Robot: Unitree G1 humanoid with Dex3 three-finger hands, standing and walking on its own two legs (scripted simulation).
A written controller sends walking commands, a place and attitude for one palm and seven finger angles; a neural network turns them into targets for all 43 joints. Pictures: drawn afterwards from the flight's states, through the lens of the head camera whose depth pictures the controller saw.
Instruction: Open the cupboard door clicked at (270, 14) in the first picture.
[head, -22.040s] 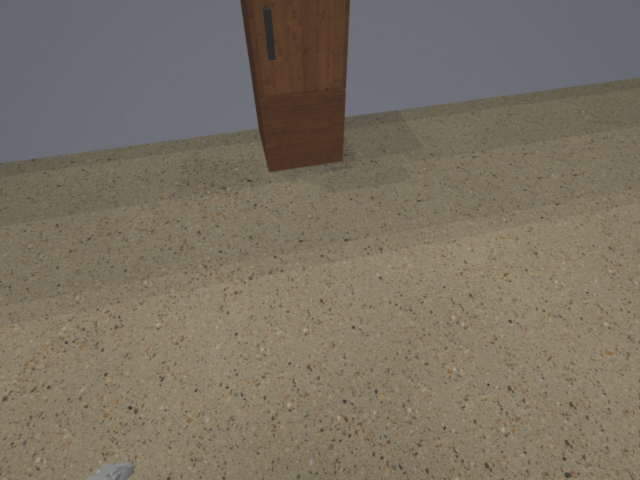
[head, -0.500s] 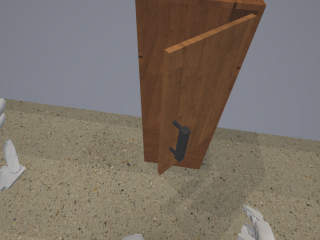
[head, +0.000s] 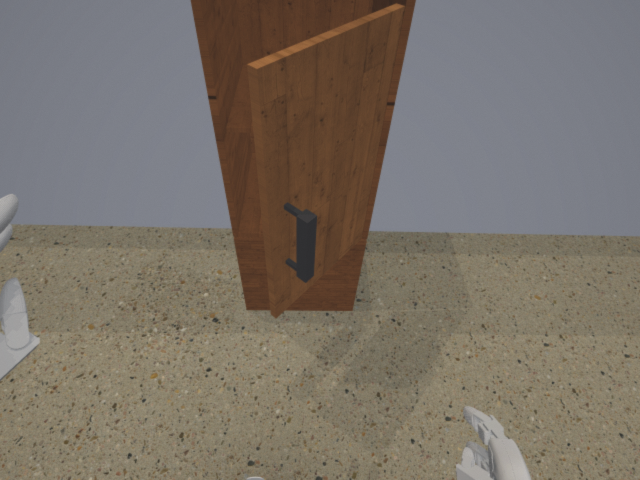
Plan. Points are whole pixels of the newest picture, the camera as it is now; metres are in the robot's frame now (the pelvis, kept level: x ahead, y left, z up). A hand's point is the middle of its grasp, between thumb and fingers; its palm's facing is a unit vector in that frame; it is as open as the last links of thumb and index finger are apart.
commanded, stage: stop stepping back and stand still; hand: left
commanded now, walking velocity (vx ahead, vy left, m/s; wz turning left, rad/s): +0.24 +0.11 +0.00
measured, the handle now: (297, 243) +0.54 +0.07 -0.08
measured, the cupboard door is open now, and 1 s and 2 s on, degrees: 49 49 49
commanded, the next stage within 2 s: let the arm hang, fingers relaxed in 0.56 s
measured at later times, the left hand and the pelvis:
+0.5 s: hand out of the picture +0.15 +0.28 +0.18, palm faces +0.42 -0.74 -0.53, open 7.4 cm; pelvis -0.03 +0.01 +0.01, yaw +2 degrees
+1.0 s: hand out of the picture -0.02 +0.16 -0.19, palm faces +0.05 -0.99 -0.14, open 7.2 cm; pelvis -0.01 +0.00 -0.01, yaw +3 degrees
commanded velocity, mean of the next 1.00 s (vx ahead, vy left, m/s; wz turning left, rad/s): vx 0.01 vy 0.00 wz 0.00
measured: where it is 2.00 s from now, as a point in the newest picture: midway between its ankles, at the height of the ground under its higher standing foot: outside the picture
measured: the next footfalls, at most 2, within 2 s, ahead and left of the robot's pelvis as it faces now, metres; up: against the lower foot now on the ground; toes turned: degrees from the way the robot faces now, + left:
none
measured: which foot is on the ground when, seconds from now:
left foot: down 0.00-1.00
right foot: down 0.00-1.00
